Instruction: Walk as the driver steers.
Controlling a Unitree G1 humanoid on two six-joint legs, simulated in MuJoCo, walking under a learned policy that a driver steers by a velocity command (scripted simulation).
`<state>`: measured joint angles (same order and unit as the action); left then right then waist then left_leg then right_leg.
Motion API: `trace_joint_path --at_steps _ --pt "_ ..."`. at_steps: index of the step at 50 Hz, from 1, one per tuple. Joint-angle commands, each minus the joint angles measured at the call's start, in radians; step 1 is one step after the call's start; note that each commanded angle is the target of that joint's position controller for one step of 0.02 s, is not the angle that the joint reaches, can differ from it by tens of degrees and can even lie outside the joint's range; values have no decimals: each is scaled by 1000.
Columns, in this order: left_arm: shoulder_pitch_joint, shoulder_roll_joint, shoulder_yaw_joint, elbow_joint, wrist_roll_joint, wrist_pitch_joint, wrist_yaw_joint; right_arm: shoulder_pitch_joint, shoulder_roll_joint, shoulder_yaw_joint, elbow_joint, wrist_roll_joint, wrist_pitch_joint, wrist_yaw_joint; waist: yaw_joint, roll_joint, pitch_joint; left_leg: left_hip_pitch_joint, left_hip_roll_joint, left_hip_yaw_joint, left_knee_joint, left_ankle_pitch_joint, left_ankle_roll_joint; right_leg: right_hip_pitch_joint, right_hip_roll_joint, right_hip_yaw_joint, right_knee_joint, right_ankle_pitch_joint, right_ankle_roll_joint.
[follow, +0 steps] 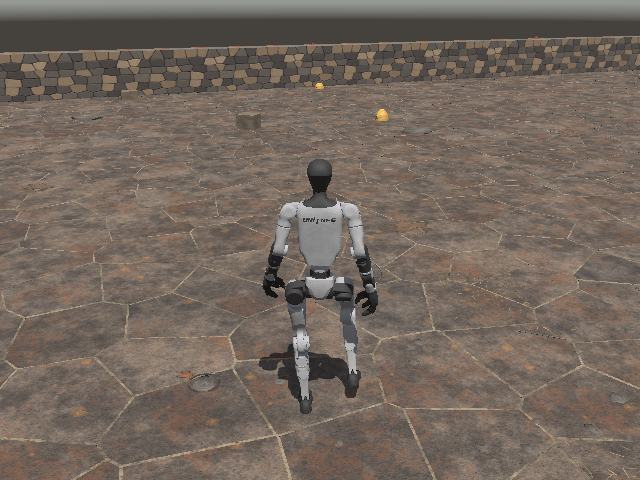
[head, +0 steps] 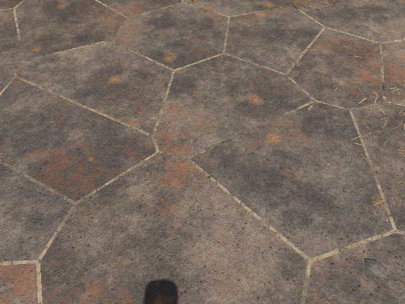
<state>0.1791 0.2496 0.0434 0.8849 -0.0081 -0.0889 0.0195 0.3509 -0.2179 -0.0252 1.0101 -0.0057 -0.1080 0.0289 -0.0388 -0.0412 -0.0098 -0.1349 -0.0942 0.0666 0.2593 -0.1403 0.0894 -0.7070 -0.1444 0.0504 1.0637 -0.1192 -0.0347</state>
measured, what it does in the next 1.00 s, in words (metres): walks ahead: right foot, then left foot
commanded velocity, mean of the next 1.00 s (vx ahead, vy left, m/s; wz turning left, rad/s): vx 0.50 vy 0.00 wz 0.00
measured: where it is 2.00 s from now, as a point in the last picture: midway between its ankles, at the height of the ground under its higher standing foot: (205, 172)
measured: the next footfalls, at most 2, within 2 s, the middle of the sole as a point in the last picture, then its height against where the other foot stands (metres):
right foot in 0.28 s outside the picture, level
left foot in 0.84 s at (180, 270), level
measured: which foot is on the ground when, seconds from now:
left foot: down 0.00-0.30, up 0.32-0.82, down 0.84-1.00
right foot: up 0.00-0.26, down 0.28-0.86, up 0.88-1.00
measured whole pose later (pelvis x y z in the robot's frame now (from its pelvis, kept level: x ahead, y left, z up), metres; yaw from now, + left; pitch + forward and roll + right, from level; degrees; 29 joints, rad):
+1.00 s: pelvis +0.56 -0.01 -0.01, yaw +1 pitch +1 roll +0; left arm 0.27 0.26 0.05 0.95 -0.02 -0.10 0.01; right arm 0.21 -0.24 -0.05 0.92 0.00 -0.10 0.03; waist -0.01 -0.03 0.02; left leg -0.31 -0.04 0.07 0.43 -0.15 0.07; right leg -0.48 -0.07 0.02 1.18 -0.32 -0.05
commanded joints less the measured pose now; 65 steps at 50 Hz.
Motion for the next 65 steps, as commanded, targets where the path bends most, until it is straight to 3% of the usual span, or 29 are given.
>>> trace_joint_path --at_steps 1,5,9,11,13,14,15,16,17,18,19,21,23,27,31,36,39,41,42,43,44,45,46,47,48,50,53,59,65 --pt "-7 39 10 -48 5 -5 -1 -29 -143 -23 -59 5 -11 -22 33 71 68 -76 280 -192 -169 113 152 -16 -18 1 -178 164 18" --pt "-155 25 1 -87 -6 -13 -18 52 -166 -28 -38 20 0 -30 -23 80 79 11 277 -156 -155 104 122 27 30 -41 -404 242 26" --pt "-245 35 -3 -130 -14 -23 -45 105 -170 -33 -12 24 20 -34 -44 90 105 151 333 -171 -87 113 113 9 50 -40 -508 147 3" --pt "-223 56 3 -137 -15 -32 -56 94 -183 -40 -12 25 30 -36 -16 106 88 191 354 -179 -32 189 98 71 69 -50 -547 67 -24" --pt "-47 110 32 -91 -13 -38 -55 50 -186 -39 -23 20 40 -36 87 120 -16 172 307 -131 172 494 64 332 132 -102 -582 34 -66" --pt "154 175 60 -36 -9 -39 -47 38 -154 -25 -41 9 40 -35 166 90 -150 41 248 -82 418 487 31 621 83 -45 -554 62 -113" --pt "312 284 88 -6 11 -32 -42 136 -52 7 -58 5 22 -26 161 -123 -321 -375 100 -9 837 139 -47 1058 -182 368 -576 -40 -259" --pt "335 234 71 2 7 -27 -44 150 -44 13 -44 17 -6 -20 159 -219 -405 -554 31 -146 1030 -401 -50 1141 -270 693 -742 -124 -310" --pt "255 168 49 -8 1 -29 -44 63 -148 -15 -68 44 -24 -16 147 -156 -268 -644 99 -194 1110 -361 -26 1029 -237 582 -759 -149 -254" --pt "151 131 35 -34 -1 -27 -43 -17 -167 -20 -95 52 -30 -18 117 -89 -160 -643 157 -158 1086 -268 -14 870 -202 425 -777 -78 -220" --pt "76 99 24 -45 5 -26 -49 -58 -156 -23 -101 38 -25 -25 85 -14 -85 -600 196 -139 1021 -189 -17 718 -157 316 -818 3 -203" --pt "33 60 14 -39 14 -32 -58 -24 -116 -29 -93 24 6 -32 27 -39 -38 -485 239 -141 924 -110 -24 564 -90 193 -884 60 -180" --pt "66 78 19 -13 13 -37 -56 -6 -87 -29 -87 21 26 -35 9 -31 -12 -476 240 -125 882 -72 -39 519 -71 126 -917 145 -195" --pt "140 110 26 22 12 -29 -33 -156 -92 -37 -142 9 29 -37 34 -9 33 -601 246 -119 677 99 -69 568 -68 69 -943 224 -194" --pt "194 126 28 44 2 -20 -18 -300 -71 -29 -180 15 20 -25 77 -16 61 -563 211 -85 438 249 -70 595 -45 14 -961 169 -165" --pt "266 135 35 90 -8 -2 -11 -427 -76 -23 -229 26 10 -1 110 -18 107 -588 189 -81 304 201 -48 741 -100 18 -914 155 -158" --pt "248 151 45 96 -11 11 -5 -407 -101 -30 -238 27 -1 14 76 -33 83 -508 164 -64 261 95 -13 800 -128 21 -838 276 -137" --pt "204 156 45 86 -8 21 -5 -228 -153 -61 -188 24 -5 10 -26 -46 -26 -233 96 -6 238 68 24 770 -79 -24 -632 576 -104" --pt "198 128 32 73 1 23 -5 -41 -211 -87 -134 21 -4 2 -98 -13 -147 50 138 -56 265 93 64 635 -21 -65 -397 530 -71" --pt "295 34 3 53 13 9 -14 109 -315 -111 -109 -1 1 -6 -84 199 -312 455 400 -455 246 28 199 260 116 -107 7 127 -5" --pt "320 3 -10 69 -2 -19 -22 124 -277 -96 -99 10 5 -2 -73 328 -409 567 506 -817 62 -89 283 49 214 16 227 -442 12" --pt "235 105 16 51 -29 -39 -26 50 -211 -76 -109 19 2 -1 -72 243 -273 460 468 -715 42 -147 225 -52 144 75 312 -414 -11" --pt "148 128 21 24 -39 -47 -25 -40 -169 -64 -133 18 2 -4 -50 175 -162 306 432 -559 28 -104 182 -64 87 43 290 -322 -27" --pt "106 120 24 17 -29 -43 -17 -116 -139 -53 -144 10 1 0 -14 97 -82 143 391 -446 -8 -21 158 -18 41 20 221 -235 -26" --pt "107 113 34 19 -15 -30 -9 -154 -108 -43 -147 1 -4 3 22 100 -47 40 350 -369 -41 30 137 44 8 24 154 -183 -26" --pt "152 63 31 30 -9 -2 -7 -146 -101 -42 -129 -3 -7 7 55 123 -28 -52 319 -296 -95 75 140 121 -7 17 98 -139 -20" --pt "86 63 36 3 -1 13 -1 -94 -147 -52 -101 -1 -11 -9 56 96 17 -59 316 -234 -136 161 156 44 -17 8 -17 -35 6" --pt "-124 37 29 -58 -1 3 -17 -1 -160 -50 -67 12 4 -33 -2 97 57 11 279 -139 -153 179 110 15 20 -31 -360 230 23" --pt "-276 41 16 -118 -13 -10 -50 89 -174 -58 -15 21 27 -39 -44 100 106 191 344 -143 -85 196 105 -16 53 -45 -519 155 -1"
